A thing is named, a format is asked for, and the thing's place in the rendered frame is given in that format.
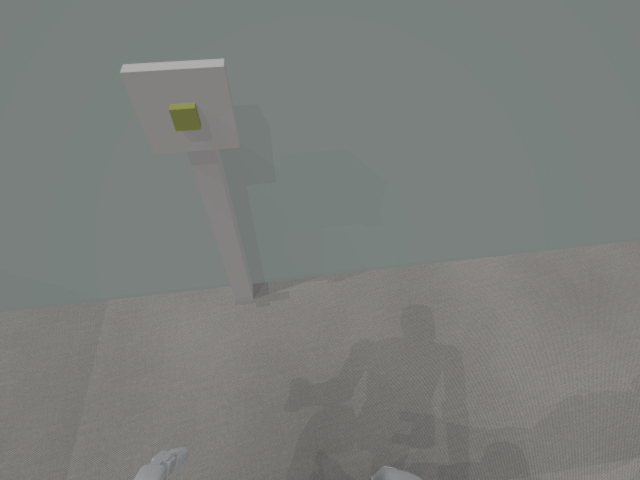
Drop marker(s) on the right robot shin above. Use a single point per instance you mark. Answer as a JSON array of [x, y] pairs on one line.
[[385, 467]]

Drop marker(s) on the left robot hand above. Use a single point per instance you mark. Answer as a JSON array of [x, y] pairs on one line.
[[163, 464]]

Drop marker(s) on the panel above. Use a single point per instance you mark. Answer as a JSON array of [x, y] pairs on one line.
[[152, 87]]

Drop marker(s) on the button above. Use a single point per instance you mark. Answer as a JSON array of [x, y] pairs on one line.
[[185, 116]]

